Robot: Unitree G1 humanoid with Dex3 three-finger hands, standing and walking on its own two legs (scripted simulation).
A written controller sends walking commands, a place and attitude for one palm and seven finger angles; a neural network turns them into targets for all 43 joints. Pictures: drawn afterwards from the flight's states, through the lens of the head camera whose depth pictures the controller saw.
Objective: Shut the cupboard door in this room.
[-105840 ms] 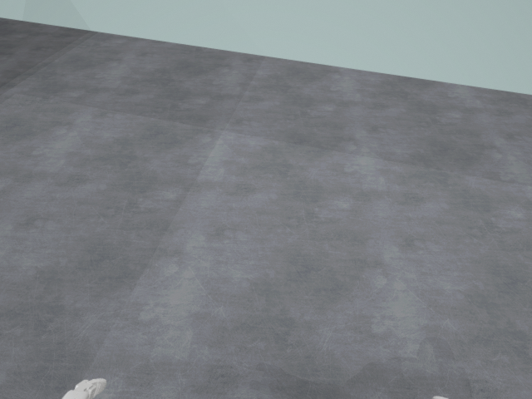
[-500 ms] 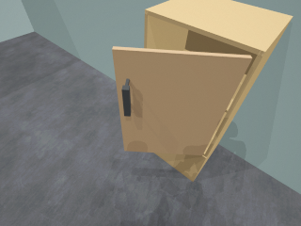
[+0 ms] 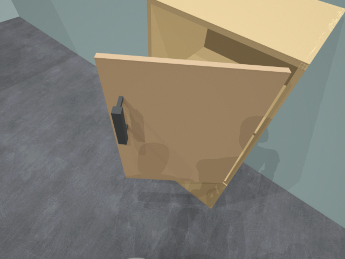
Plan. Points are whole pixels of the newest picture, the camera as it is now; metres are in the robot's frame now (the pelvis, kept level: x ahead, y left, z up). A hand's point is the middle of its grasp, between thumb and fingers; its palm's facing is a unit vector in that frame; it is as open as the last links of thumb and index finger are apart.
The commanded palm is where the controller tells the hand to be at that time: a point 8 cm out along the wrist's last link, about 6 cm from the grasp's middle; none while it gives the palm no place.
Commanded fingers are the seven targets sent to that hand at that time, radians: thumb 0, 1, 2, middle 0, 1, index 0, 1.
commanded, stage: come to a stop and stand still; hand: left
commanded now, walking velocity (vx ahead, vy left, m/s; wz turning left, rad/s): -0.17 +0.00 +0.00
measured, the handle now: (121, 120) +0.43 +0.18 +0.04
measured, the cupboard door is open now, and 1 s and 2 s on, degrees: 37 37 37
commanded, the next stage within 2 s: look again from close up in 0.72 s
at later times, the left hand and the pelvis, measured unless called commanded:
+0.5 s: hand out of the picture +0.02 +0.16 -0.17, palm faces -0.02 -0.98 -0.20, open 7.4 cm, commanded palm none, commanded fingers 0.00 0.90 0.90 -0.20 -0.30 -0.20 -0.30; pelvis -0.03 -0.01 +0.01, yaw -2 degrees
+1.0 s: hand out of the picture -0.05 +0.18 -0.17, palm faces +0.01 -0.98 -0.21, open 7.4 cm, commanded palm none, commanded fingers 0.00 0.90 0.90 -0.20 -0.30 -0.20 -0.30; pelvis -0.03 +0.01 +0.00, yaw +0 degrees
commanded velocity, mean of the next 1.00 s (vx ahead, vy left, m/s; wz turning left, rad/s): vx -0.02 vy -0.01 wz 0.00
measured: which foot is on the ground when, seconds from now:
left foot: down 0.00-1.00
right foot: down 0.00-0.06, up 0.08-0.30, down 0.32-1.00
